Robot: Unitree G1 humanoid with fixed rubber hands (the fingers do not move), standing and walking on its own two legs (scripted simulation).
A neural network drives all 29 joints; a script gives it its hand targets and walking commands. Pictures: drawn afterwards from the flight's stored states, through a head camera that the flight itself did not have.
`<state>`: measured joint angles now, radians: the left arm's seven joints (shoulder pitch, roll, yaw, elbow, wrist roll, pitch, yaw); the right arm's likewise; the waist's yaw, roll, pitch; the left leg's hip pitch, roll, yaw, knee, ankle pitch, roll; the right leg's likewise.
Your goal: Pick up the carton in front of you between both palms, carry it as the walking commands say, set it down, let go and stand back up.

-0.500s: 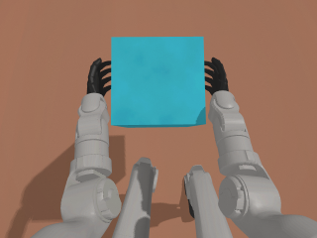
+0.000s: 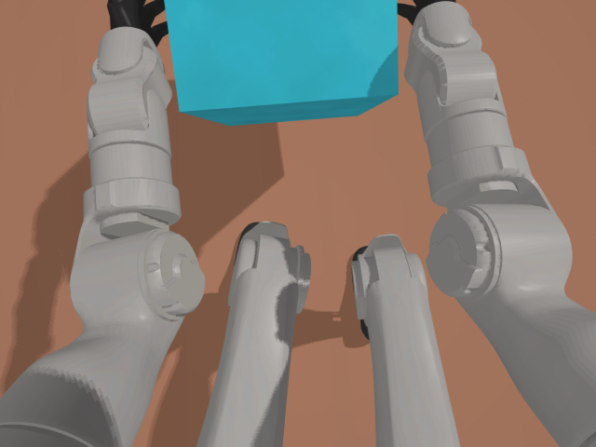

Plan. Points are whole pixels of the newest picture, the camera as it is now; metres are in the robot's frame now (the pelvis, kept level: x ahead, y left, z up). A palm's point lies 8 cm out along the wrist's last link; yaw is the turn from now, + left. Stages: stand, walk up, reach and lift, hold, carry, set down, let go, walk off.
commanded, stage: set down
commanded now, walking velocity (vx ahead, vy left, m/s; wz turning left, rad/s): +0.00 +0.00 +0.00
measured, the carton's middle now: (285, 30) +0.55 +0.10 -0.21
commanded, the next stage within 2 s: none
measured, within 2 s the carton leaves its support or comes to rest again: rests again in 0.88 s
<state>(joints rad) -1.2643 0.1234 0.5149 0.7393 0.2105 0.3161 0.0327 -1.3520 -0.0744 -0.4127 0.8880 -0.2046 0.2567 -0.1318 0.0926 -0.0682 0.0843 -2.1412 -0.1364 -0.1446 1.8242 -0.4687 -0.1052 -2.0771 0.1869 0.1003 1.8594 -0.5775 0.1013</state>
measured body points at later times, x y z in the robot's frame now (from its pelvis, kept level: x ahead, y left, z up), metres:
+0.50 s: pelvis +0.02 -0.01 -0.06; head +0.40 +0.02 +0.17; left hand +0.55 +0.25 -0.23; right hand +0.60 -0.05 -0.25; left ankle +0.12 +0.13 -0.43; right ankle +0.10 -0.13 -0.43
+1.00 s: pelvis +0.00 -0.01 -0.08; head +0.38 +0.03 +0.15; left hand +0.53 +0.24 -0.26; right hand +0.59 -0.06 -0.27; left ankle +0.12 +0.13 -0.43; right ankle +0.09 -0.13 -0.43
